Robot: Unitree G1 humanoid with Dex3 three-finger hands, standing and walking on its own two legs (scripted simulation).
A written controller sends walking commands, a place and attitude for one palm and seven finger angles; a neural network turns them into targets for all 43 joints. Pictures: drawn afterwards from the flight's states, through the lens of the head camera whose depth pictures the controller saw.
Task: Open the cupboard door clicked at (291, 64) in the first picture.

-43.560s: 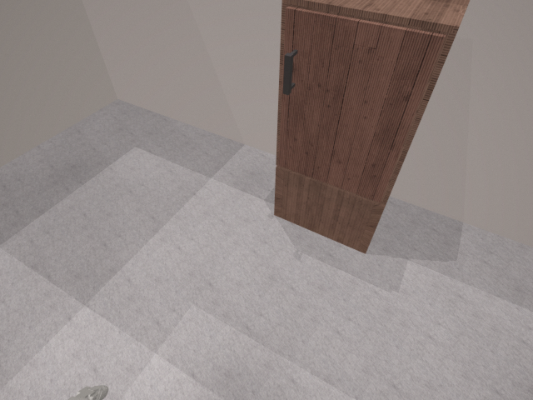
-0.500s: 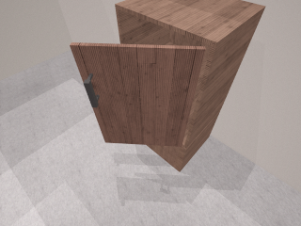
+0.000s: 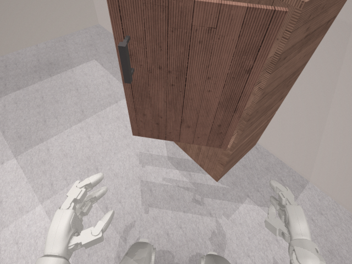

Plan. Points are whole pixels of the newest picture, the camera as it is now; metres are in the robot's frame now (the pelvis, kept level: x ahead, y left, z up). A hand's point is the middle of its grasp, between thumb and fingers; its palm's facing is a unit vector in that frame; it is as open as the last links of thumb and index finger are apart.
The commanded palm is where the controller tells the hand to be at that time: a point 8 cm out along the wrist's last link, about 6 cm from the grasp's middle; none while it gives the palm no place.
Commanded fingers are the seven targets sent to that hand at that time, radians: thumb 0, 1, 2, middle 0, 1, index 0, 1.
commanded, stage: raise the hand with hooked fingers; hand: left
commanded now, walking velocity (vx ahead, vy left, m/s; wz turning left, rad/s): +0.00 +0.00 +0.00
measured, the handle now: (127, 60) +0.62 +0.22 +0.09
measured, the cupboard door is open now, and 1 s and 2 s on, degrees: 39 39 39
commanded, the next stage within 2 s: move the hooked fingers beside the handle in 1.58 s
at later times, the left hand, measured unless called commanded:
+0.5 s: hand (68, 182) +0.24 +0.24 +0.07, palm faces +0.03 -0.99 -0.10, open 12.2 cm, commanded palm +0.22 +0.29 +0.07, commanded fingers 0.00 -0.31 0.38 -0.29 -1.08 -0.29 -1.08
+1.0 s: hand (53, 150) +0.29 +0.28 +0.10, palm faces -0.01 -1.00 -0.06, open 13.9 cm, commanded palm +0.27 +0.33 +0.11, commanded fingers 0.00 -0.50 0.30 -0.30 -1.20 -0.30 -1.20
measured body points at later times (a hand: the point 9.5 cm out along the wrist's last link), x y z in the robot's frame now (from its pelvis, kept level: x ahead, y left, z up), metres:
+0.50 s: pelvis +0.00 +0.03 +0.01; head +0.06 +0.04 +0.46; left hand +0.24 +0.30 +0.08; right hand +0.14 -0.23 -0.07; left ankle +0.04 +0.12 -0.66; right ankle +0.02 -0.10 -0.66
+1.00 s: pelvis +0.02 +0.02 +0.04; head +0.07 +0.03 +0.48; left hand +0.29 +0.34 +0.11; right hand +0.19 -0.22 -0.04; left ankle +0.04 +0.12 -0.66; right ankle +0.02 -0.10 -0.66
